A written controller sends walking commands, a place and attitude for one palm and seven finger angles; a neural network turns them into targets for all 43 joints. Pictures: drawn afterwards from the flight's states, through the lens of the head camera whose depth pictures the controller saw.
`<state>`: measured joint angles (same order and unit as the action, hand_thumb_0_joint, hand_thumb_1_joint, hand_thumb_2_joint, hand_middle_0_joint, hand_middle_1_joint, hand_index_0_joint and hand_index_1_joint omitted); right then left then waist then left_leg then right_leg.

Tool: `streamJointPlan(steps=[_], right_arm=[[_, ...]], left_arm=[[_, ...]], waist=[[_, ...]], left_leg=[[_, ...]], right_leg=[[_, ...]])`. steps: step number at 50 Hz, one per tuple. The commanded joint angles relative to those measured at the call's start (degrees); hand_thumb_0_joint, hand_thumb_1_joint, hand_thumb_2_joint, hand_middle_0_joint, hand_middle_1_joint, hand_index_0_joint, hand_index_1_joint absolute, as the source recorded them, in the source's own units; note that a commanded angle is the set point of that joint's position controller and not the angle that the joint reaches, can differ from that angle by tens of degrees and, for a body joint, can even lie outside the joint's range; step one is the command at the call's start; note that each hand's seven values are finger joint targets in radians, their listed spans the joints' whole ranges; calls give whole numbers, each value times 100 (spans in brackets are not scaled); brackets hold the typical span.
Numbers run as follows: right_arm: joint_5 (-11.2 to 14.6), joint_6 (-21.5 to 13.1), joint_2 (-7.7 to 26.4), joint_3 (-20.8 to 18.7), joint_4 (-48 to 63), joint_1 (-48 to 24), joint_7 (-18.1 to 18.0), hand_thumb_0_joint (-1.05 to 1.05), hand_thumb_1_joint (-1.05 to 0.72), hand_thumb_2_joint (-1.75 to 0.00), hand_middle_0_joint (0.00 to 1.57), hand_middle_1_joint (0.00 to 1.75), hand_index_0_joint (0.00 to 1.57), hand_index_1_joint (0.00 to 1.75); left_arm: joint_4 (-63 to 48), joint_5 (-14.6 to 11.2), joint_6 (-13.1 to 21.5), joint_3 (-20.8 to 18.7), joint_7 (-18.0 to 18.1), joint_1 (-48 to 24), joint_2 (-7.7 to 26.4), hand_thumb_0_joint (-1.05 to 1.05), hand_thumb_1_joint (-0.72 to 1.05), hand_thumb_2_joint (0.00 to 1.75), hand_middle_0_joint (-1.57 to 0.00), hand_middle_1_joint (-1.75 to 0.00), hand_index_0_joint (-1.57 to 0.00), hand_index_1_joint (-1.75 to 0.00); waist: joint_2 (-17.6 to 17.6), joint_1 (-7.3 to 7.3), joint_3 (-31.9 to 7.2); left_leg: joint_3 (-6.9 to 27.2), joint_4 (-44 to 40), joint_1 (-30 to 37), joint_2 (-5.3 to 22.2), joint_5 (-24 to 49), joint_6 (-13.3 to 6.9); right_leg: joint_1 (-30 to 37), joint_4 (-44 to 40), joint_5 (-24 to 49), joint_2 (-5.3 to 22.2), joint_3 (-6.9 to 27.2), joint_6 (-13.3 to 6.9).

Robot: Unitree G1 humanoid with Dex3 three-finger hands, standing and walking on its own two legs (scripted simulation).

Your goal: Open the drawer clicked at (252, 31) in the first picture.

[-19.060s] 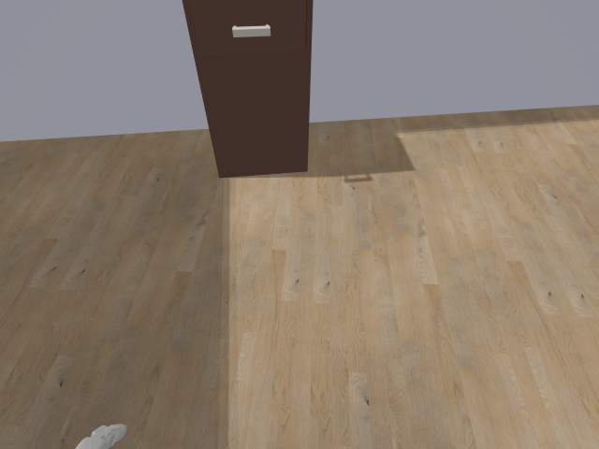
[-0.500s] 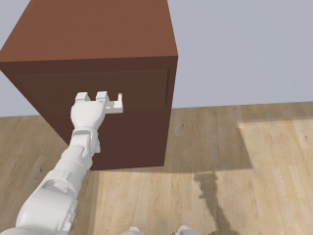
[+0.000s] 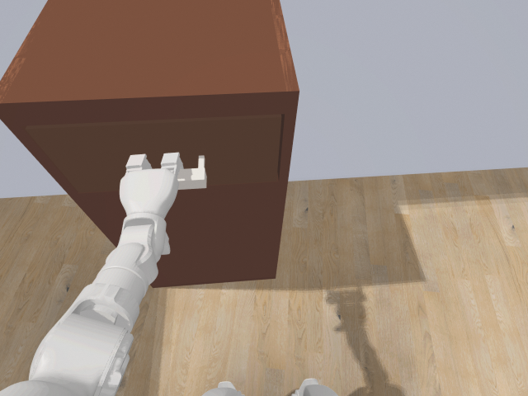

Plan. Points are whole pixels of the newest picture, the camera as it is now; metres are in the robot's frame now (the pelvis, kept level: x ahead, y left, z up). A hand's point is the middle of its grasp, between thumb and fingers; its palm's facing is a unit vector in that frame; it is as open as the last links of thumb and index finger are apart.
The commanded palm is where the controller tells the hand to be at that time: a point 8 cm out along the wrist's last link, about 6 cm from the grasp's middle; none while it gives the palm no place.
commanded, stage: close the thumb around the handle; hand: left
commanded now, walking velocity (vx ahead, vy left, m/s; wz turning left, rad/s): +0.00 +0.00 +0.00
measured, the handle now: (168, 171) +0.49 +0.18 +0.00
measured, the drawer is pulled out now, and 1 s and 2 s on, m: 0.00 0.02 0.15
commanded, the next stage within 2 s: pull the drawer open in 0.60 s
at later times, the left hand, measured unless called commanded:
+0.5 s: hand (160, 202) +0.44 +0.19 -0.02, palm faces -0.02 -0.03 -1.00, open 6.1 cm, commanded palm +0.41 +0.19 +0.03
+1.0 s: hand (160, 212) +0.42 +0.18 -0.02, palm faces -0.01 -0.05 -1.00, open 6.1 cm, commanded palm +0.37 +0.18 +0.03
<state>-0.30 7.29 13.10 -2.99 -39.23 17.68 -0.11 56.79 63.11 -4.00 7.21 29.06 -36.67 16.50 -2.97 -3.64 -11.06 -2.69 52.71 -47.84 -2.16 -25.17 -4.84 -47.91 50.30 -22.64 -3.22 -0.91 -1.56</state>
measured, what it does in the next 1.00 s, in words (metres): stands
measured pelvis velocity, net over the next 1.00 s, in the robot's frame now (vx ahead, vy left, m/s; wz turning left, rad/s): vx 0.02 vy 0.00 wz -0.02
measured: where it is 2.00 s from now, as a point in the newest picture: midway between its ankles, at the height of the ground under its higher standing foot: outside the picture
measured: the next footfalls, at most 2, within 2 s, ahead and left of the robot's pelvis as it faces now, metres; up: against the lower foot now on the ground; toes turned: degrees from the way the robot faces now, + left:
none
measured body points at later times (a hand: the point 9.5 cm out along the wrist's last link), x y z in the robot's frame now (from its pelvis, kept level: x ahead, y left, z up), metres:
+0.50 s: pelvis +0.00 +0.00 +0.00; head +0.09 +0.00 +0.44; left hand +0.43 +0.18 +0.04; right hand +0.06 -0.26 -0.13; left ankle -0.01 +0.06 -0.69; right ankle +0.01 -0.11 -0.69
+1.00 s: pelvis +0.02 +0.00 +0.01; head +0.09 -0.01 +0.45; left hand +0.41 +0.18 +0.04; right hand +0.08 -0.26 -0.13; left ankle -0.01 +0.06 -0.69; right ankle +0.01 -0.11 -0.69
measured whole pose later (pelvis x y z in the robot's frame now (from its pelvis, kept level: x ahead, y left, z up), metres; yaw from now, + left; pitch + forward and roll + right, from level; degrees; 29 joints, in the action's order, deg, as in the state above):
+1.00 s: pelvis +0.02 +0.00 +0.01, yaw -1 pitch +19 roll -2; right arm 0.1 8.6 13.1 -3.1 -37.7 17.2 0.4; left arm 46.8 62.2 -5.6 7.8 28.1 -26.9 15.6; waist -3.2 -2.4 -11.6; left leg -3.6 49.6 -43.5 -1.7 -25.6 -4.8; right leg -44.1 47.5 -22.8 -3.8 0.3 -1.6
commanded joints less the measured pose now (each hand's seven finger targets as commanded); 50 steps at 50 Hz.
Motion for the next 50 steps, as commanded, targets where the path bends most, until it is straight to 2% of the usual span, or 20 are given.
streamJointPlan(steps=[1,7,8,10,15,16,20,22,24,28,29,31,32,35,38,40,43,45,47,50], right_arm=[[-7,-138,852,-302,445,363,-72,0,-90,-90,20,30,20,30],[-7,-120,867,-271,421,385,-112,0,-90,-90,20,30,20,30],[0,-111,864,-265,427,402,-115,0,-90,-90,20,30,20,30],[8,-97,858,-245,440,373,-139,0,-90,-90,20,30,20,30],[27,-96,853,-215,466,366,-165,0,-90,-90,20,30,20,30],[25,-98,862,-211,463,374,-177,0,-90,-90,20,30,20,30],[21,-108,842,-227,488,375,-173,0,-90,-90,20,30,20,30],[11,-109,842,-231,487,397,-167,0,-90,-90,20,30,20,30],[19,-125,830,-235,485,413,-155,0,-90,-90,20,30,20,30],[10,-122,855,-245,508,413,-144,0,-90,-90,20,30,20,30],[7,-126,834,-258,506,399,-140,0,-90,-90,20,30,20,30],[13,-124,832,-253,527,388,-133,0,-90,-90,20,30,20,30],[13,-120,847,-252,511,370,-137,0,-90,-90,20,30,20,30],[18,-137,836,-258,505,379,-117,0,-90,-90,20,30,20,30],[16,-113,841,-271,550,356,-101,0,-90,-90,20,30,20,30],[16,-111,809,-285,593,303,-72,0,-90,-90,20,30,20,30],[26,-75,817,-306,651,246,-45,0,-90,-90,20,30,20,30],[34,-65,818,-312,695,174,-19,0,-90,-90,20,30,20,30],[38,-44,846,-300,743,100,-23,0,-90,-90,20,30,20,30],[45,-15,814,-290,804,0,-3,0,-90,-90,20,30,20,30]], left_arm=[[-632,-31,-97,-220,70,-1683,813,0,-16,44,-32,-124,-32,-124],[-584,-77,-196,-296,24,-1973,1011,0,17,59,-35,-127,-35,-127],[-558,-68,-201,-348,8,-1830,1075,0,23,61,-35,-128,-35,-128],[-491,-77,-226,-279,-34,-1817,1026,0,34,66,-36,-129,-36,-129],[-336,-89,-240,-201,-100,-1809,979,0,62,78,-38,-132,-38,-132],[-380,-72,-229,-288,-99,-1858,1119,0,68,80,-38,-133,-38,-133],[-456,-92,-170,-255,-133,-1748,1020,0,90,90,-40,-135,-40,-135],[-465,-99,-148,-285,-139,-1802,1049,0,90,90,-40,-135,-40,-135],[-442,-103,-134,-120,-139,-1804,838,0,90,90,-40,-135,-40,-135],[-608,-119,-68,-333,-112,-1678,1058,0,90,90,-40,-135,-40,-135],[-619,-133,-65,-222,-115,-1636,896,0,90,90,-40,-135,-40,-135],[-642,-150,-61,-294,-111,-1424,946,0,90,90,-40,-135,-40,-135],[-657,-151,-50,-390,-108,-1492,1064,0,90,90,-40,-135,-40,-135],[-639,-124,-38,-169,-96,-1536,808,0,90,90,-40,-135,-40,-135],[-754,-116,-42,-393,-87,-1039,984,0,90,90,-40,-135,-40,-135],[-921,-155,-47,-168,-90,-862,643,0,90,90,-40,-135,-40,-135],[-1131,-165,-80,-223,-98,-303,615,0,90,90,-40,-135,-40,-135],[-1332,-217,-134,-139,-99,-81,477,0,90,90,-40,-135,-40,-135],[-1621,-206,-158,-295,-96,99,700,0,90,90,-40,-135,-40,-135],[-1889,-185,-264,-99,-86,517,447,0,90,90,-40,-135,-40,-135]], waist=[[244,-70,-1806],[385,-136,-1892],[331,-62,-1972],[468,-120,-1846],[425,-146,-1628],[403,-127,-1662],[319,-87,-1841],[334,-97,-1866],[309,-143,-1743],[289,-30,-1999],[288,-62,-1971],[346,19,-2001],[390,-3,-1948],[348,-71,-1753],[317,123,-2031],[283,119,-1970],[338,217,-2038],[492,206,-1914],[464,269,-1948],[444,263,-1749]], left_leg=[[420,-567,1482,160,2005,263],[389,-554,1321,118,1958,224],[371,-561,1326,106,1967,228],[355,-551,1246,102,1915,213],[342,-584,1149,88,1739,205],[348,-583,1132,90,1733,208],[335,-553,1267,96,1880,220],[354,-544,1236,92,1886,220],[356,-540,1249,105,1845,218],[360,-541,1315,110,1968,229],[354,-546,1376,119,1999,228],[312,-558,1268,92,1995,220],[350,-559,1258,107,2018,224],[341,-581,1255,121,1913,221],[334,-599,1409,125,2216,241],[318,-638,1530,141,2312,249],[339,-648,1693,177,2692,269],[313,-693,1695,183,2669,257],[341,-735,1698,182,2824,270],[317,-775,1792,191,2998,277]], right_leg=[[792,-530,1428,-44,16,-154],[1011,-531,1577,-25,50,-136],[1076,-512,1593,-22,58,-133],[1074,-560,1618,-20,82,-119],[990,-610,1461,-16,77,-120],[1007,-597,1452,-10,86,-121],[1035,-564,1571,-13,80,-126],[1064,-550,1575,-18,77,-133],[936,-560,1518,-27,59,-127],[1076,-507,1616,-20,73,-131],[1063,-534,1645,-29,70,-130],[1249,-543,1733,-24,101,-124],[1218,-528,1741,-25,91,-135],[1055,-571,1612,-33,73,-125],[1280,-521,1836,-36,82,-147],[1276,-574,1890,-46,60,-152],[1384,-567,2109,-49,56,-154],[1473,-648,2154,-48,60,-140],[1635,-635,2309,-36,88,-158],[1659,-687,2438,-28,76,-145]])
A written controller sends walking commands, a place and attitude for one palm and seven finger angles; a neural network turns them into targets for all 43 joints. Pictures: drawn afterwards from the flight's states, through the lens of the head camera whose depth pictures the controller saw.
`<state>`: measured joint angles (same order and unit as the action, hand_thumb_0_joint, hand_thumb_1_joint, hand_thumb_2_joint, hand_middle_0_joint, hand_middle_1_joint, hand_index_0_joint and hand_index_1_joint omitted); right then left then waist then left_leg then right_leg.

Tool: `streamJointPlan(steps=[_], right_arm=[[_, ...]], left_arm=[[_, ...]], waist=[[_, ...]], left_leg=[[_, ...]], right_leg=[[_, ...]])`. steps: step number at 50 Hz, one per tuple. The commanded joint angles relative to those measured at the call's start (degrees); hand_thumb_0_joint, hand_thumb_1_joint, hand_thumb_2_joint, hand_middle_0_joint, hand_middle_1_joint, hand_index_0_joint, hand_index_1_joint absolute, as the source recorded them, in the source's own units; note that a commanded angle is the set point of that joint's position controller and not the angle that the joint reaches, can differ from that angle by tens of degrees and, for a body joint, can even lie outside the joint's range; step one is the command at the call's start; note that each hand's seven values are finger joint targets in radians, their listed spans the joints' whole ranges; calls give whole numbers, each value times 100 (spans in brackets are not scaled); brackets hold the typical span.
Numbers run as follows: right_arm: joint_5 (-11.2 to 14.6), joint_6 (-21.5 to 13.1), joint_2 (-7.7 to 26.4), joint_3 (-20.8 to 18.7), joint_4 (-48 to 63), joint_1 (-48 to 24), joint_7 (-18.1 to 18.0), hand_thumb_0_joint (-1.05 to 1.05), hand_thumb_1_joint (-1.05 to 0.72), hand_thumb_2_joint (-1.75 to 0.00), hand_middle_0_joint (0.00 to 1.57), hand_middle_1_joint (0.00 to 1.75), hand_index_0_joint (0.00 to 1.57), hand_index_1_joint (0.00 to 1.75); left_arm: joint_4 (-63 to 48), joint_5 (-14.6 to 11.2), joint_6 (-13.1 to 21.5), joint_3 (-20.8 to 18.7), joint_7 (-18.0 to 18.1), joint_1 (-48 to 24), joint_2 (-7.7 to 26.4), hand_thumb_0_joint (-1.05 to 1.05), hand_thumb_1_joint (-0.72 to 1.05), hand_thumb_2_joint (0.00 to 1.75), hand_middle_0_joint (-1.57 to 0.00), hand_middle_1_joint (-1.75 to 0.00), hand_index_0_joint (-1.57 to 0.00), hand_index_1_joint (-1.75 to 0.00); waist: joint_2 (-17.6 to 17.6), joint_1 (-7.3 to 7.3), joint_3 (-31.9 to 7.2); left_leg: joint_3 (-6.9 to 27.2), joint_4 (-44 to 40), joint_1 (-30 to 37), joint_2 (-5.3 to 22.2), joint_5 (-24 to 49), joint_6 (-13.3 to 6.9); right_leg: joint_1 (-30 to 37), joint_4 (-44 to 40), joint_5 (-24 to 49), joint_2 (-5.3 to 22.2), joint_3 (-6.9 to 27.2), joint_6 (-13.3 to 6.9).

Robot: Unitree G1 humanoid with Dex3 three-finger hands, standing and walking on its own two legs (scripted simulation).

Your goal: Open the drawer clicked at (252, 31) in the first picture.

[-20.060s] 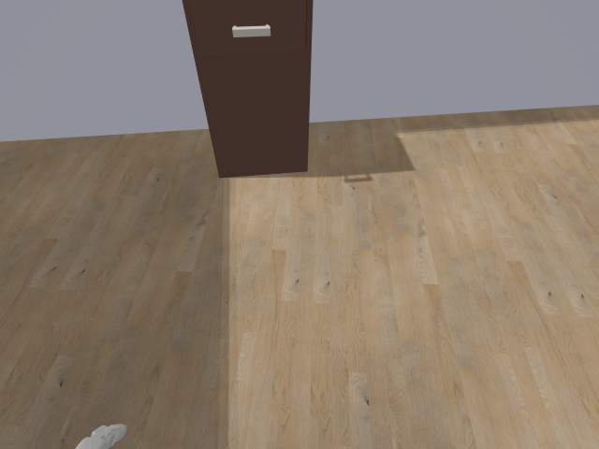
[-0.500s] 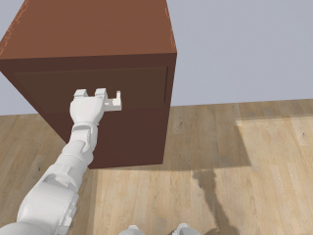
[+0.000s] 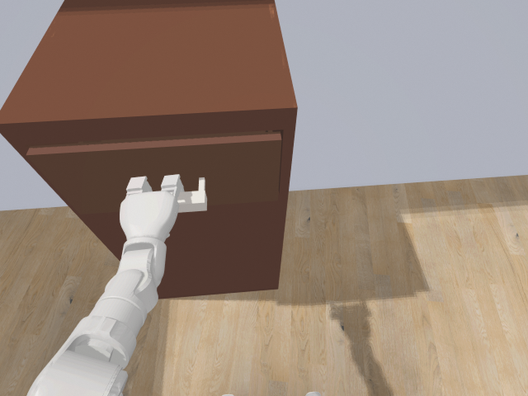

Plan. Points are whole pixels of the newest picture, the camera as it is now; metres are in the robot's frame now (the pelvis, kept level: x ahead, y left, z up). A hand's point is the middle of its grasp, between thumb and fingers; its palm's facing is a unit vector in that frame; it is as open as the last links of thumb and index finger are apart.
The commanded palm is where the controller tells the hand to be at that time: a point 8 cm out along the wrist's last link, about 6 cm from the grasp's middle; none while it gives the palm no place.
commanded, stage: pull the drawer open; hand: left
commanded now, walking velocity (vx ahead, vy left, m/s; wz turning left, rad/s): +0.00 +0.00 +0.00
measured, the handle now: (168, 193) +0.45 +0.18 -0.01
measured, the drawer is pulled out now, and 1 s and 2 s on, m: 0.02 0.15 0.27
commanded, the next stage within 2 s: none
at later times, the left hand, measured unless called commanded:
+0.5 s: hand (157, 267) +0.32 +0.18 -0.03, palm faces +0.00 -0.07 -1.00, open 6.1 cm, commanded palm +0.28 +0.18 +0.02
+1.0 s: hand (154, 302) +0.27 +0.18 -0.03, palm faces +0.00 -0.09 -1.00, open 6.1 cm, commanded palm +0.23 +0.18 +0.02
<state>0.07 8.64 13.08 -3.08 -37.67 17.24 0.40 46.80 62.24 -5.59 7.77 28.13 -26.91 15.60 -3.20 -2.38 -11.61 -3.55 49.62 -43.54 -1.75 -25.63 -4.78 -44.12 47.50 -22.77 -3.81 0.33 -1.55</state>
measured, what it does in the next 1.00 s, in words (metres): stands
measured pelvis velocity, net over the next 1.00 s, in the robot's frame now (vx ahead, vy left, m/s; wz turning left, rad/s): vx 0.00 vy -0.02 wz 0.02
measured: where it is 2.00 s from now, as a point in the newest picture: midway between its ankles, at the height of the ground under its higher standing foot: outside the picture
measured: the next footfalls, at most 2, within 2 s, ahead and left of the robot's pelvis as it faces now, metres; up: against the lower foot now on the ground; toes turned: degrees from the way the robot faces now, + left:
none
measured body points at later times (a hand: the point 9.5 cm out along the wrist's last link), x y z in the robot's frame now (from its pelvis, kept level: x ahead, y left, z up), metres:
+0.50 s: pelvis +0.00 -0.01 +0.00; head +0.05 -0.02 +0.45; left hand +0.32 +0.18 +0.03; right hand +0.17 -0.24 -0.11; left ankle -0.03 +0.06 -0.69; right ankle -0.01 -0.11 -0.69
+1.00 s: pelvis +0.00 -0.02 +0.01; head +0.03 -0.04 +0.45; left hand +0.26 +0.18 +0.03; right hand +0.16 -0.26 -0.11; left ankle -0.03 +0.06 -0.69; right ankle -0.01 -0.11 -0.69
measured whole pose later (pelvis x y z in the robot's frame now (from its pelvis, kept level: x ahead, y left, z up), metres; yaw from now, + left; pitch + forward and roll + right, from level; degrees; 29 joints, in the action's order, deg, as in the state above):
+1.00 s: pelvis +0.00 -0.02 +0.01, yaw +1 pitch +13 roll +0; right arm -0.2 8.1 13.4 -1.6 -33.8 10.8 0.5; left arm 19.6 63.0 -6.9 11.4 28.9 3.3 14.2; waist -2.7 0.9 -9.7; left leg -3.0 47.8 -35.7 -2.0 -25.2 -3.1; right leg -37.1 47.9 -23.7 -3.6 -0.1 -3.2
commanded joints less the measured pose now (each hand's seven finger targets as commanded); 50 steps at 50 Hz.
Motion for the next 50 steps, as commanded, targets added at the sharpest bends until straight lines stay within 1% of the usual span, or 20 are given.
streamJointPlan(steps=[1,3,4,6,7,8,12,16,22,25,27,30,37,38,40,42,45,46,47,50], right_arm=[[13,-145,812,-282,659,16,-43,0,-90,-90,20,30,20,30],[3,-140,812,-293,682,-48,-29,0,-90,-90,20,30,20,30],[4,-131,805,-289,708,-59,-27,0,-90,-90,20,30,20,30],[2,-117,785,-269,754,-159,-14,0,-90,-90,20,30,20,30],[-6,-110,792,-276,763,-185,-5,0,-90,-90,20,30,20,30],[3,-104,772,-268,790,-216,8,0,-90,-90,20,30,20,30],[-10,-94,755,-253,878,-378,38,0,-90,-90,20,30,20,30],[-9,-89,736,-190,908,-506,7,0,-90,-90,20,30,20,30],[-28,-112,691,-157,1007,-688,-13,0,-90,-90,20,30,20,30],[-21,-128,675,-121,1031,-766,-37,0,-90,-90,20,30,20,30],[-23,-140,683,-100,1041,-834,-67,0,-90,-90,20,30,20,30],[-18,-170,648,-70,1078,-873,-89,0,-90,-90,20,30,20,30],[-28,-237,641,-95,1146,-1007,-70,0,-90,-90,20,30,20,30],[-22,-250,621,-79,1181,-998,-62,0,-90,-90,20,30,20,30],[-15,-266,636,-78,1187,-1050,-57,0,-90,-90,20,30,20,30],[-13,-285,653,-65,1188,-1096,-62,0,-90,-90,20,30,20,30],[-12,-315,621,-63,1228,-1130,-49,0,-90,-90,20,30,20,30],[-22,-323,639,-69,1214,-1145,-45,0,-90,-90,20,30,20,30],[-20,-329,637,-74,1232,-1178,-47,0,-90,-90,20,30,20,30],[-18,-351,612,-55,1268,-1238,-16,0,-90,-90,20,30,20,30]], left_arm=[[-937,-95,-151,-112,12,-375,466,0,90,90,-40,-135,-40,-135],[-1204,-75,-189,-75,36,-393,435,0,90,90,-40,-135,-40,-135],[-1261,-65,-226,-151,48,-110,482,0,90,90,-40,-135,-40,-135],[-1491,-62,-291,-74,60,80,407,0,90,90,-40,-135,-40,-135],[-1611,-53,-317,35,52,35,305,0,90,90,-40,-135,-40,-135],[-1615,-65,-353,22,51,286,271,0,90,90,-40,-135,-40,-135],[-2110,-78,-402,150,57,585,160,0,90,90,-40,-135,-40,-135],[-2151,-9,-448,144,60,578,230,0,90,90,-40,-135,-40,-135],[-2480,31,-408,157,80,944,224,0,90,90,-40,-135,-40,-135],[-2479,20,-392,162,75,1030,228,0,90,90,-40,-135,-40,-135],[-2519,19,-381,81,71,1016,342,0,90,90,-40,-135,-40,-135],[-2521,29,-367,127,80,1224,294,0,90,90,-40,-135,-40,-135],[-2963,-32,-274,75,89,1894,303,0,90,90,-40,-135,-40,-135],[-2979,-64,-273,91,91,2138,270,0,90,90,-40,-135,-40,-135],[-3078,-100,-269,148,76,2208,224,0,90,90,-40,-135,-40,-135],[-3132,-101,-260,6,97,2332,360,0,90,90,-40,-135,-40,-135],[-3296,-99,-241,-42,143,2699,370,0,90,90,-40,-135,-40,-135],[-3424,-90,-231,-3,148,2615,362,0,90,90,-40,-135,-40,-135],[-3469,-92,-212,-211,170,2779,520,0,90,90,-40,-135,-40,-135],[-3595,-62,-231,76,185,3011,267,0,90,90,-40,-135,-40,-135]], waist=[[501,132,-1616],[446,105,-1580],[465,188,-1664],[350,208,-1690],[324,154,-1663],[322,193,-1557],[271,219,-1659],[436,185,-1326],[380,276,-1448],[555,271,-1244],[499,281,-1130],[486,324,-1056],[544,430,-1298],[585,457,-1241],[685,403,-1053],[631,430,-950],[663,473,-913],[645,424,-957],[608,499,-998],[545,453,-773]], left_leg=[[421,-485,1411,163,3053,280],[452,-483,1558,194,3159,288],[454,-501,1591,191,3276,300],[468,-487,1714,194,3414,325],[537,-476,1813,227,3623,352],[534,-481,1842,231,3601,358],[577,-462,2030,251,3834,390],[532,-520,1778,182,3231,371],[527,-514,1817,134,3142,377],[473,-578,1586,78,2567,339],[448,-619,1474,41,2279,328],[423,-649,1388,8,2080,316],[396,-632,1423,-4,2164,306],[380,-652,1389,-7,2133,299],[367,-640,1298,-28,1982,280],[384,-671,1219,-35,1888,293],[346,-671,1211,-50,1825,279],[356,-655,1249,-43,1831,278],[358,-657,1237,-52,1884,297],[364,-662,1257,-44,1750,294]], right_leg=[[1236,-427,2390,27,-59,-146],[1163,-429,2354,27,-82,-148],[1268,-412,2401,27,-83,-152],[1262,-405,2471,25,-79,-159],[1191,-387,2488,32,-107,-161],[1148,-402,2399,27,-125,-152],[1209,-377,2500,36,-135,-156],[1226,-416,2320,27,-120,-165],[1380,-395,2342,44,-65,-192],[1421,-448,2142,47,-50,-184],[1454,-493,2017,55,-10,-205],[1484,-499,1922,62,10,-205],[1753,-485,2141,91,123,-205],[1802,-492,2171,104,118,-194],[1772,-544,2180,114,170,-173],[1761,-546,2100,112,186,-192],[1817,-559,2125,124,225,-181],[1790,-554,2164,133,235,-175],[1864,-533,2215,122,273,-195],[1670,-540,1974,120,209,-188]])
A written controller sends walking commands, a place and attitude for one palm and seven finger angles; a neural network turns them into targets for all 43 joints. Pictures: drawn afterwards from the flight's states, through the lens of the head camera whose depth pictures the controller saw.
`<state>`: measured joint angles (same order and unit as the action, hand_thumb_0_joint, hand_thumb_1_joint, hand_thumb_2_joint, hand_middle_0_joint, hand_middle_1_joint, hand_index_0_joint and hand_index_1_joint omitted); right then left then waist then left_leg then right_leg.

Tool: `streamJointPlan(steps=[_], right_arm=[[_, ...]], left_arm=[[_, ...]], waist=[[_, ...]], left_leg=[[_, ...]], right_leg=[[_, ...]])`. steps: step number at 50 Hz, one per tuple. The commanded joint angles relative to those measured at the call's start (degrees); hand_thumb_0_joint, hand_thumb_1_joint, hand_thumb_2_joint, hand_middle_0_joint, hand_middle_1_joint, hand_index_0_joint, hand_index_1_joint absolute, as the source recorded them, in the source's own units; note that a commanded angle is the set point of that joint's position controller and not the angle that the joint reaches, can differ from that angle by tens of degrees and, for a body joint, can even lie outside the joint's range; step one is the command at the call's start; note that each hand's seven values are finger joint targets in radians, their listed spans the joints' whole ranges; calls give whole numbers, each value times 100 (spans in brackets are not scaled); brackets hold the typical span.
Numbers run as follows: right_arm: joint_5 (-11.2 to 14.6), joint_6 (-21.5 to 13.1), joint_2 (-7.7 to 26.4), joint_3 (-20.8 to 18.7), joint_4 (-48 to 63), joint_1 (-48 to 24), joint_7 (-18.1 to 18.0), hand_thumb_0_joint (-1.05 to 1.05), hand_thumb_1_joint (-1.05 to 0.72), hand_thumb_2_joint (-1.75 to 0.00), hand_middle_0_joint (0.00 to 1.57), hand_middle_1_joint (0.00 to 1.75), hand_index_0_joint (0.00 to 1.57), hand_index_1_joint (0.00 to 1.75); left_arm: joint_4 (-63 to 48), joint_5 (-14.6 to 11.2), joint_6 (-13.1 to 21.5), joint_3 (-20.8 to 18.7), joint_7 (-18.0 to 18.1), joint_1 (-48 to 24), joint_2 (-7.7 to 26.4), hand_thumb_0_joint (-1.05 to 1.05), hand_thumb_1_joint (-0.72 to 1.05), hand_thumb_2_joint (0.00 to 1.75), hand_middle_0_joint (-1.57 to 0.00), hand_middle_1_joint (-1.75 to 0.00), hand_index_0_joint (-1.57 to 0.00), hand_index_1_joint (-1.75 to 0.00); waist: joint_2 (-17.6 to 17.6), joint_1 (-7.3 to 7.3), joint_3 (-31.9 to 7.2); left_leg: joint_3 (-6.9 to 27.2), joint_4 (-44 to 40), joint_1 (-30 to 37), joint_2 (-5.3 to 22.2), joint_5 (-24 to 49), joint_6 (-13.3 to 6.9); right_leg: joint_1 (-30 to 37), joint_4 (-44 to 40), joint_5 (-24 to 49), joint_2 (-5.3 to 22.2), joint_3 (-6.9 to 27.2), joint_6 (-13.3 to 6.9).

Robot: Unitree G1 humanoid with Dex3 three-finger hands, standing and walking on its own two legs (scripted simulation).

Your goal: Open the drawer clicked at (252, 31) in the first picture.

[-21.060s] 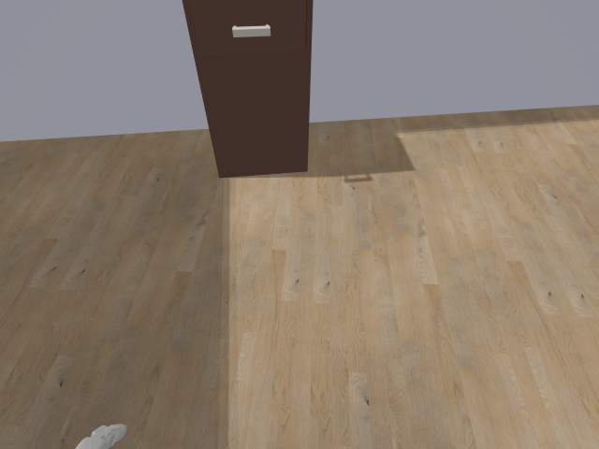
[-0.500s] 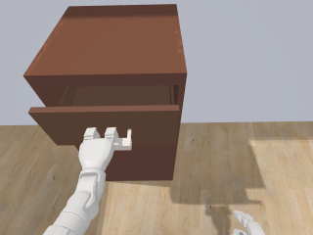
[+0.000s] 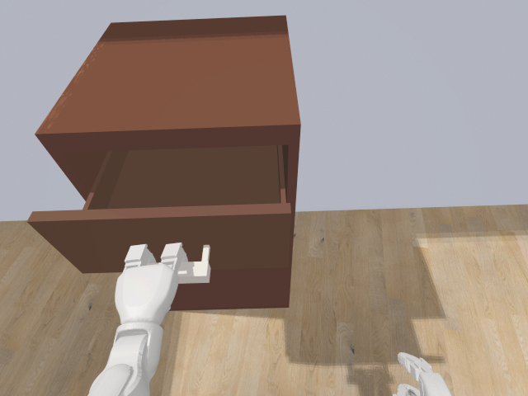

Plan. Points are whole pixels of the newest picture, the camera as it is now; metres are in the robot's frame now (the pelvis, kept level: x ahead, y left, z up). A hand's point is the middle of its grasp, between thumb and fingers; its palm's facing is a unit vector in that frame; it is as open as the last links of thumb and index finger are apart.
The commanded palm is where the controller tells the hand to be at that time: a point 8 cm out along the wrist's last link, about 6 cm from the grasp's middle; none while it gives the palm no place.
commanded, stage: pull the drawer open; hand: left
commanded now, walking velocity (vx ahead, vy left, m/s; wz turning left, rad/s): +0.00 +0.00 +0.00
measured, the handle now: (170, 261) +0.33 +0.19 -0.01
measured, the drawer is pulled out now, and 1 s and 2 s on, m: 0.15 0.27 0.30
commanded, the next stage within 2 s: open the thumb to release the handle in 1.42 s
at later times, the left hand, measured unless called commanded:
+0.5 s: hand (154, 343) +0.21 +0.19 -0.03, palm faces +0.01 -0.11 -0.99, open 6.1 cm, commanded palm +0.17 +0.19 +0.01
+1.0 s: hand (147, 381) +0.16 +0.18 -0.03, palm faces +0.00 -0.12 -0.99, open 6.1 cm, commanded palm +0.11 +0.19 +0.01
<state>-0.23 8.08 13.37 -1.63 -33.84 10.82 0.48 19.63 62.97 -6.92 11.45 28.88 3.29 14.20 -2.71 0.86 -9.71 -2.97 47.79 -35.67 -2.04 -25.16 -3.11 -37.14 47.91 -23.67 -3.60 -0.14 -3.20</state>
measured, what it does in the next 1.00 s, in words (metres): stands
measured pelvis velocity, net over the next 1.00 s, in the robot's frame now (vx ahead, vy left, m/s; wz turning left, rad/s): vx -0.01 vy -0.02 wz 0.01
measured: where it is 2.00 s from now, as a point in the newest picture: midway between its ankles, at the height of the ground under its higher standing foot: outside the picture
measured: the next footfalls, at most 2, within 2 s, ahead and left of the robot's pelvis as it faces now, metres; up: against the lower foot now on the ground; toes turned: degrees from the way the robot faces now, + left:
none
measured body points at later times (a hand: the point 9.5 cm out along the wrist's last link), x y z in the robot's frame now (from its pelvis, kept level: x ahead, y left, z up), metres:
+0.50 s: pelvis +0.00 -0.01 -0.01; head +0.03 -0.03 +0.44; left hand +0.20 +0.19 +0.02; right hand +0.21 -0.22 -0.11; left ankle -0.02 +0.09 -0.70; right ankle -0.01 -0.09 -0.70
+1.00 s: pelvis -0.01 -0.02 -0.02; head +0.03 -0.05 +0.43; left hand +0.15 +0.18 +0.02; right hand +0.20 -0.23 -0.12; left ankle -0.02 +0.09 -0.70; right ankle -0.01 -0.09 -0.70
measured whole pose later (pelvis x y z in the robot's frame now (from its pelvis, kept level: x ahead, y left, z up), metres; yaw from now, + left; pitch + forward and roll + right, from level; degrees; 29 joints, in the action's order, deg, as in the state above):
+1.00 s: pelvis -0.01 -0.02 -0.02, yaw +1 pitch +12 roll +1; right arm -1.7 6.5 12.7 0.3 -29.3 7.5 2.4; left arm -2.1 63.6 -1.0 9.5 31.7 30.3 15.6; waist -2.5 3.4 -9.5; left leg -2.7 54.4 -39.3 -1.8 -27.6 -1.7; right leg -41.3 55.7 -26.8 -3.8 -0.9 -4.8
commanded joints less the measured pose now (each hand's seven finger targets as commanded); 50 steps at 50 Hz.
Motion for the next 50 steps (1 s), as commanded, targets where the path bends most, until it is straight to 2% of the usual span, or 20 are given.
streamJointPlan(steps=[1,2,4,8,10,12,14,17,22,23,25,28,31,32,38,39,42,46,47,50], right_arm=[[4,-292,600,-204,871,-584,-22,0,-90,-90,20,30,20,30],[0,-297,596,-207,898,-624,-29,0,-90,-90,20,30,20,30],[-9,-306,563,-188,919,-661,-12,0,-90,-90,20,30,20,30],[-16,-332,550,-162,964,-746,-4,0,-90,-90,20,30,20,30],[-23,-346,525,-172,996,-790,35,0,-90,-90,20,30,20,30],[-23,-343,540,-156,1016,-815,46,0,-90,-90,20,30,20,30],[-35,-362,496,-143,1061,-868,64,0,-90,-90,20,30,20,30],[-40,-364,503,-114,1091,-918,72,0,-90,-90,20,30,20,30],[-63,-373,474,-90,1170,-1000,106,0,-90,-90,20,30,20,30],[-66,-378,460,-80,1194,-1007,126,0,-90,-90,20,30,20,30],[-88,-367,475,-91,1192,-1019,146,0,-90,-90,20,30,20,30],[-102,-368,462,-79,1235,-1041,158,0,-90,-90,20,30,20,30],[-96,-391,445,-76,1287,-1036,162,0,-90,-90,20,30,20,30],[-101,-389,448,-65,1276,-1038,153,0,-90,-90,20,30,20,30],[-92,-423,431,-29,1335,-1070,134,0,-90,-90,20,30,20,30],[-103,-422,440,-36,1336,-1077,143,0,-90,-90,20,30,20,30],[-94,-438,438,-17,1381,-1081,133,0,-90,-90,20,30,20,30],[-126,-454,435,-10,1416,-1095,148,0,-90,-90,20,30,20,30],[-114,-451,437,0,1428,-1097,143,0,-90,-90,20,30,20,30],[-137,-481,422,5,1449,-1090,136,0,-90,-90,20,30,20,30]], left_arm=[[-988,-124,-85,-360,123,-125,489,0,90,90,-40,-135,-40,-135],[-1020,-119,-75,-531,146,62,613,0,90,90,-40,-135,-40,-135],[-1097,-102,-79,-330,169,208,441,0,90,90,-40,-135,-40,-135],[-1297,-91,-49,-473,207,556,557,0,90,90,-40,-135,-40,-135],[-1451,-91,-48,-255,214,725,349,0,90,90,-40,-135,-40,-135],[-1567,-122,-22,-424,217,918,505,0,90,90,-40,-135,-40,-135],[-1718,-116,5,-346,229,1234,418,0,90,90,-40,-135,-40,-135],[-1855,-131,53,-510,250,1456,557,0,90,90,-40,-135,-40,-135],[-2173,-53,144,-571,330,1823,605,0,90,90,-40,-135,-40,-135],[-2243,-28,161,-543,347,1975,574,0,90,90,-40,-135,-40,-135],[-2344,9,166,-442,371,1852,503,0,90,90,-40,-135,-40,-135],[-2423,30,177,-439,422,2044,499,0,90,90,-40,-135,-40,-135],[-2487,-17,224,-458,418,2394,486,0,90,90,-40,-135,-40,-135],[-2459,-54,226,-512,413,2406,531,0,90,90,-40,-135,-40,-135],[-2595,-69,301,-644,414,2799,629,0,90,90,-40,-135,-40,-135],[-2669,-78,296,-496,394,2766,530,0,90,90,-40,-135,-40,-135],[-2765,-138,367,-737,388,3099,725,0,90,90,-40,-135,-40,-135],[-2880,-133,448,-641,369,3353,644,0,90,90,-40,-135,-40,-135],[-2888,-155,462,-815,378,3396,777,0,90,90,-40,-135,-40,-135],[-2945,-156,559,-882,392,3680,804,0,90,90,-40,-135,-40,-135]], waist=[[490,123,-1019],[476,191,-1051],[464,158,-1022],[482,237,-1096],[468,200,-1027],[575,225,-1035],[600,257,-1080],[675,263,-996],[455,293,-929],[372,350,-969],[383,274,-899],[376,310,-894],[501,343,-862],[682,312,-881],[581,405,-819],[550,349,-736],[579,409,-791],[510,409,-635],[601,420,-674],[562,482,-674]], left_leg=[[306,-481,479,-8,1690,127],[312,-480,478,-14,1753,140],[310,-432,523,-22,1702,129],[317,-391,477,-38,1743,144],[324,-348,547,-28,1792,144],[336,-334,493,-36,1822,151],[314,-288,481,-44,1809,143],[333,-260,352,-60,1714,156],[345,-178,351,-61,1689,167],[341,-156,392,-58,1692,171],[361,-108,398,-42,1619,161],[373,-77,370,-42,1505,166],[365,-25,260,-65,1471,157],[377,-13,196,-60,1450,150],[342,24,63,-93,1234,149],[349,20,60,-84,1180,141],[340,59,-30,-100,1181,140],[322,98,-104,-109,980,131],[326,95,-159,-106,957,130],[304,163,-240,-129,907,129]], right_leg=[[964,-572,2004,98,248,-25],[1023,-554,2033,79,275,-46],[944,-541,2033,90,271,-31],[1019,-464,2165,103,322,-32],[921,-445,2210,104,286,-25],[999,-437,2326,102,330,-32],[1038,-396,2423,129,336,-9],[1027,-369,2431,128,381,-15],[859,-284,2319,113,415,-45],[807,-232,2199,105,368,-48],[621,-226,2025,89,341,-48],[552,-182,1816,81,316,-53],[609,-163,1906,94,330,-38],[673,-181,2027,109,355,-29],[636,-158,1829,131,453,-27],[574,-179,1765,140,407,-22],[684,-178,1868,144,497,-29],[517,-192,1568,161,515,-21],[570,-205,1547,160,546,-30],[560,-177,1553,180,606,-18]])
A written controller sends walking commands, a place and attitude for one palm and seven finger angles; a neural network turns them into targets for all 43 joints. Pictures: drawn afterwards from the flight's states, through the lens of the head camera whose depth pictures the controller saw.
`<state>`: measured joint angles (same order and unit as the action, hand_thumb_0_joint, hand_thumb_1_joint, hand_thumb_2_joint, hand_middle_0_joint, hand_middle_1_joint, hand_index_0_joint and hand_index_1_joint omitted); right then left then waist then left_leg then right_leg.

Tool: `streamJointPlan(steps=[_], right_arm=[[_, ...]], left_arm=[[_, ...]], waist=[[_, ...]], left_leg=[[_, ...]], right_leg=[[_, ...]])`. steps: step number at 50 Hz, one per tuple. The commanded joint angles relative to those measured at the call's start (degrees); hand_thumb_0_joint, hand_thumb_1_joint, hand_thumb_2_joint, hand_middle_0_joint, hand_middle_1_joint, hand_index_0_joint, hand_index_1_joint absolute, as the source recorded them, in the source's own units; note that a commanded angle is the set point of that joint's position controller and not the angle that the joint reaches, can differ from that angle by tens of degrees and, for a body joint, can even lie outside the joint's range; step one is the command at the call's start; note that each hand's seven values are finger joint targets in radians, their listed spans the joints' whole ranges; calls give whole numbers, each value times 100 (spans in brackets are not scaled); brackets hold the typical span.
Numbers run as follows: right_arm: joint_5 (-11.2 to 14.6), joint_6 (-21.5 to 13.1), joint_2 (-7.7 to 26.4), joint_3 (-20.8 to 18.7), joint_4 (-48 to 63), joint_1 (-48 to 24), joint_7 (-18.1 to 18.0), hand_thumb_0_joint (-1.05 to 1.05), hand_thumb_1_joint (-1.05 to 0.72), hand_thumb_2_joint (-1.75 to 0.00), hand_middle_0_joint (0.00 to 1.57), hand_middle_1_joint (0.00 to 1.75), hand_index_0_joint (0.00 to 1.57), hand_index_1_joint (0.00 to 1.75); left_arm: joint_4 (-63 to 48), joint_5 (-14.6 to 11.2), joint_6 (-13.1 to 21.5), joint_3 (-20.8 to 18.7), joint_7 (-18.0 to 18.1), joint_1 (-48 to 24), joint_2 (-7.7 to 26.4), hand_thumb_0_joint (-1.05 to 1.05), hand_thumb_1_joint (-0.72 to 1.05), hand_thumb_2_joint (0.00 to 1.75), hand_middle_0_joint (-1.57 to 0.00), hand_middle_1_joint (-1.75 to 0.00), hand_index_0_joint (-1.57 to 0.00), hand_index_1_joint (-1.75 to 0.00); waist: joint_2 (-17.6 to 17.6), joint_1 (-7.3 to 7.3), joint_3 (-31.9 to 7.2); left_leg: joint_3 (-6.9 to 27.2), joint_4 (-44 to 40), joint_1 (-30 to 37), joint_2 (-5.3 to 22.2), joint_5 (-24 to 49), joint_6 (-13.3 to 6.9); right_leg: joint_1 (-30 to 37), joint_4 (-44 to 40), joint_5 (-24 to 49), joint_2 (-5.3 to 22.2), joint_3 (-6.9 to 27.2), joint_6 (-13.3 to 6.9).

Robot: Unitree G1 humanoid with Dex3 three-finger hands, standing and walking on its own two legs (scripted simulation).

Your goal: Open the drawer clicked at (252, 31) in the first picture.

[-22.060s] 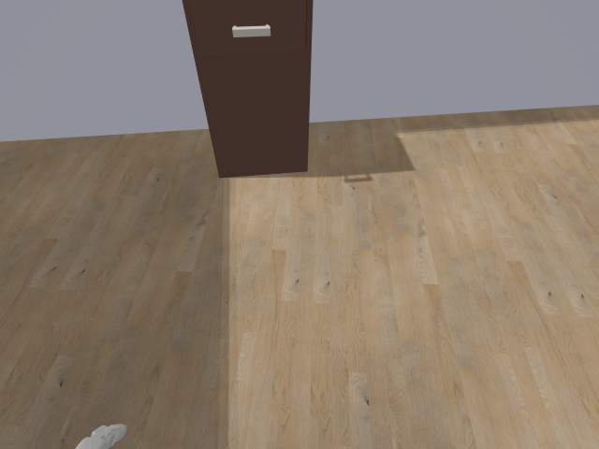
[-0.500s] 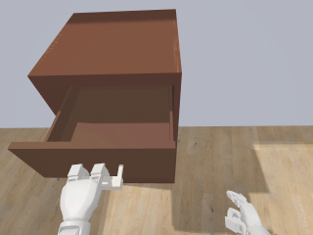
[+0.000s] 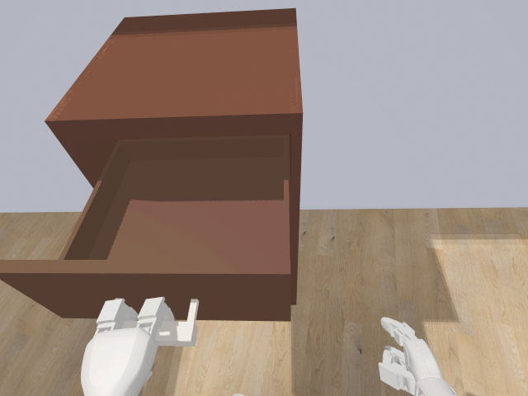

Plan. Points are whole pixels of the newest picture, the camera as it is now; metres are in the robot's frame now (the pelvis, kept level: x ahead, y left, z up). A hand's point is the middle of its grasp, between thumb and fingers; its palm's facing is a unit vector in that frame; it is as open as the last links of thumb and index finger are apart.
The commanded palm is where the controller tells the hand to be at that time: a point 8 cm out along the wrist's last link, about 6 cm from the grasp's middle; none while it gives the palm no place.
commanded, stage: pull the drawer open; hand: left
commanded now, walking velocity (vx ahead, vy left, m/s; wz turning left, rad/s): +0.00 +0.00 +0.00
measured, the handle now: (152, 318) +0.23 +0.20 +0.01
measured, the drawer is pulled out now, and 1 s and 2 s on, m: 0.27 0.30 0.29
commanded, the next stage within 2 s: open the thumb to release the handle in 0.42 s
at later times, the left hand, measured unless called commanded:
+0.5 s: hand (134, 390) +0.14 +0.20 -0.01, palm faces -0.06 -0.14 -0.99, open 6.3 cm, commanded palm +0.11 +0.22 +0.03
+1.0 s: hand (135, 385) +0.14 +0.20 -0.01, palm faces -0.02 -0.11 -0.99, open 11.8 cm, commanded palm +0.11 +0.22 +0.03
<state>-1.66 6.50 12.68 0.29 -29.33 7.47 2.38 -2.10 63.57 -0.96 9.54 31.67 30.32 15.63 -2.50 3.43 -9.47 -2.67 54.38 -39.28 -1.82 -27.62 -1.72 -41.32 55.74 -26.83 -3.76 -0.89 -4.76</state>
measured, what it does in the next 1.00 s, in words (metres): stands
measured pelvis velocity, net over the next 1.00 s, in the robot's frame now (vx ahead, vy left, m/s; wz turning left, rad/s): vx -0.01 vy -0.02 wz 0.01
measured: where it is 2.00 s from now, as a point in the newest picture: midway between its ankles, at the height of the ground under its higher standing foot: outside the picture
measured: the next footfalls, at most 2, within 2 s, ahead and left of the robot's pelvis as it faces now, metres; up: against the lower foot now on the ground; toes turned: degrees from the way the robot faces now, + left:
none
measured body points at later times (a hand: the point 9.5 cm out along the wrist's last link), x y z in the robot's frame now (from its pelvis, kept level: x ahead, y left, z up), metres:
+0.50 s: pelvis +0.00 -0.01 -0.01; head +0.05 -0.05 +0.44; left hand +0.13 +0.20 +0.04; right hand +0.22 -0.21 -0.11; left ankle -0.01 +0.10 -0.68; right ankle +0.00 -0.07 -0.68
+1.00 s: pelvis -0.01 -0.02 -0.01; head +0.04 -0.06 +0.44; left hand +0.14 +0.20 +0.05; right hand +0.21 -0.22 -0.11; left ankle -0.01 +0.10 -0.68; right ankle +0.00 -0.07 -0.68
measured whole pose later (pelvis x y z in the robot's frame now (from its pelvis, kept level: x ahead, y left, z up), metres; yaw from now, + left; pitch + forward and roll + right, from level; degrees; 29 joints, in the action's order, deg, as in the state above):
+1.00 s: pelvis -0.01 -0.02 -0.01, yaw +1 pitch +14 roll +2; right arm -2.0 6.2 12.3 0.0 -29.7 7.0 0.6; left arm -3.9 61.6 5.4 4.8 32.1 34.7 18.2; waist -2.4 4.0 -10.0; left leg -1.7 56.0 -42.8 -1.5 -27.2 -0.2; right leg -45.1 58.0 -26.9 -4.1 -1.9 -6.3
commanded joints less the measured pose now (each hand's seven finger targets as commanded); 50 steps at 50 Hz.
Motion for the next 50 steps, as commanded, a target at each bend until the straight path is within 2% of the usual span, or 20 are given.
streamJointPlan(steps=[1,2,3,5,8,14,17,18,21,25,26,27,28,30,33,37,40,43,46,50], right_arm=[[5,-324,487,-182,993,-752,-49,0,-90,-90,20,30,20,30],[-6,-337,500,-184,1000,-766,-43,0,-90,-90,20,30,20,30],[-30,-351,492,-186,1010,-741,-25,0,-90,-90,20,30,20,30],[-29,-358,496,-187,1027,-754,-20,0,-90,-90,20,30,20,30],[-49,-394,481,-178,1032,-721,-22,0,-90,-90,20,30,20,30],[-93,-435,445,-181,1070,-738,-32,0,-90,-90,20,30,20,30],[-108,-452,414,-181,1054,-776,-36,0,-90,-90,20,30,20,30],[-117,-463,379,-163,1053,-730,-3,0,-90,-90,20,30,20,30],[-132,-441,406,-204,1112,-764,81,0,-90,-90,20,30,20,30],[-152,-444,370,-200,1123,-773,107,0,-90,-90,20,30,20,30],[-183,-312,592,-228,918,-778,-2,0,-90,-90,20,30,20,30],[-229,-340,486,-249,924,-722,-114,0,-90,-90,20,30,20,30],[-245,-389,472,-233,942,-662,-138,0,-90,-90,20,30,20,30],[-221,-448,487,-277,956,-564,-90,0,-90,-90,20,30,20,30],[-169,-410,485,-316,967,-490,-113,0,-90,-90,20,30,20,30],[-93,-337,477,-287,925,-623,-215,0,-90,-90,20,30,20,30],[-72,-317,468,-255,909,-653,-247,0,-90,-90,20,30,20,30],[-39,-335,453,-223,915,-673,-239,0,-90,-90,20,30,20,30],[-23,-322,456,-233,908,-714,-235,0,-90,-90,20,30,20,30],[-41,-323,482,-232,883,-748,-247,0,-90,-90,20,30,20,30]], left_arm=[[-753,-211,-18,-673,110,1034,634,0,90,90,-40,-135,-40,-135],[-811,-199,3,-694,118,1029,657,0,90,90,-40,-135,-40,-135],[-899,-201,36,-658,118,1072,636,0,90,90,-40,-135,-40,-135],[-922,-212,82,-631,95,1247,606,0,90,90,-40,-135,-40,-135],[-1001,-238,204,-843,106,1532,762,0,90,90,-40,-135,-40,-135],[-1134,-269,423,-949,85,1974,778,0,90,90,-40,-135,-40,-135],[-1238,-279,553,-1256,103,2138,988,0,90,90,-40,-135,-40,-135],[-1168,-281,591,-1196,90,2415,899,0,90,90,-40,-135,-40,-135],[-1470,-279,646,-996,33,2604,756,0,90,90,-40,-135,-40,-135],[-1496,-334,739,-1084,-13,2915,779,0,90,90,-40,-135,-40,-135],[-1356,-107,676,-1505,159,670,1404,0,90,90,-40,-135,-40,-135],[-1387,-37,725,-1622,283,535,1287,0,83,87,-40,-134,-40,-134],[-1073,9,721,-1668,343,797,1274,0,76,84,-39,-134,-39,-134],[-962,-42,705,-1453,340,1104,1012,0,62,78,-38,-132,-38,-132],[-1108,-252,547,-1533,355,1238,1069,0,41,69,-36,-130,-36,-130],[-898,-342,347,-1496,308,999,1089,0,13,57,-35,-127,-35,-127],[-813,-324,341,-1432,281,1056,1111,0,-8,48,-33,-124,-33,-124],[-768,-357,330,-1385,238,1257,1093,0,-29,39,-32,-122,-32,-122],[-762,-349,348,-1321,206,1236,1069,0,-50,30,-30,-120,-30,-120],[-706,-361,393,-1437,205,1036,1165,0,-50,30,-30,-120,-30,-120]], waist=[[540,210,-633],[429,196,-687],[532,205,-749],[488,199,-635],[562,249,-783],[631,271,-641],[566,346,-768],[528,401,-807],[330,381,-797],[595,382,-780],[858,-79,-532],[679,70,-646],[657,114,-583],[311,148,-858],[439,181,-1445],[884,107,-1119],[919,174,-1024],[733,219,-1003],[623,194,-731],[656,183,-643]], left_leg=[[286,-485,104,-152,1172,-9],[285,-466,138,-147,1217,-8],[286,-435,149,-153,1207,-12],[281,-399,103,-157,1155,-18],[276,-338,53,-169,1192,-17],[278,-212,-142,-205,1056,-27],[280,-161,-179,-223,1092,-18],[256,-147,-137,-238,1162,-5],[261,-132,-23,-206,1312,-10],[275,-46,-137,-211,1346,-4],[345,156,-443,-201,947,-35],[320,170,-555,-203,810,-57],[320,212,-461,-228,790,-32],[296,205,-201,-200,969,-11],[275,134,-98,-201,1283,-10],[280,28,-430,-199,1075,-29],[252,-68,-487,-214,987,-24],[219,-149,-440,-220,959,-24],[235,-195,-457,-219,838,-25],[253,-171,-550,-216,650,-35]], right_leg=[[932,-937,1903,187,668,128],[916,-933,1971,189,711,112],[895,-901,1952,204,718,123],[811,-912,1883,201,698,124],[874,-863,2021,219,791,124],[833,-891,2022,269,919,130],[920,-904,2097,290,1055,103],[913,-834,2175,284,1030,98],[724,-724,2169,230,862,67],[791,-725,2449,262,952,97],[126,-705,1996,304,1112,157],[342,-709,1791,281,1056,162],[192,-769,1565,301,1100,126],[48,-622,1697,253,970,79],[562,-487,2359,254,827,145],[869,-705,2471,310,884,225],[1008,-794,2402,343,948,246],[1151,-894,2383,376,1006,245],[1053,-1039,2061,370,1074,230],[985,-1197,1543,401,1228,225]])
